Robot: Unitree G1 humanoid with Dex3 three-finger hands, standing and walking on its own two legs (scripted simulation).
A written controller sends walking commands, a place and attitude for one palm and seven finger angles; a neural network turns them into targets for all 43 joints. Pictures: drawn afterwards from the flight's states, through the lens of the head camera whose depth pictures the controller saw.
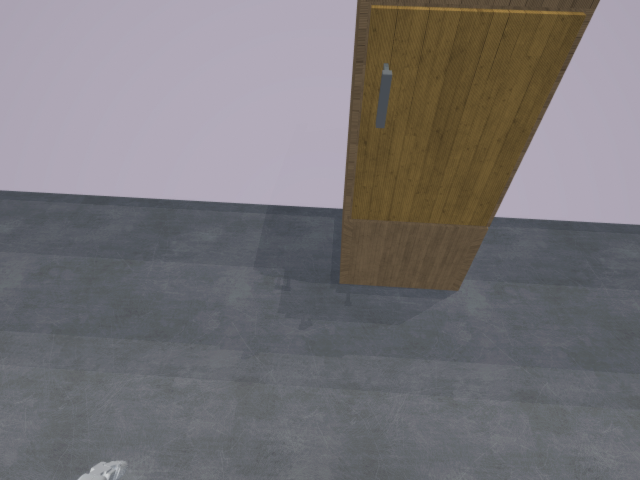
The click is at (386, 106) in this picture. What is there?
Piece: cupboard door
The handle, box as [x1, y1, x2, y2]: [376, 63, 391, 127]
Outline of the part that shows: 387,63 384,63 382,70 376,116 376,127 384,127 391,80 391,70 388,69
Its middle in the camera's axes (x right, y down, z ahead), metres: +0.14 -0.32 +0.87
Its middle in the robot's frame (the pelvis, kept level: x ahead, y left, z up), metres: +0.88 -0.09 +0.04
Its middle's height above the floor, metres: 0.81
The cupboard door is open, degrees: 0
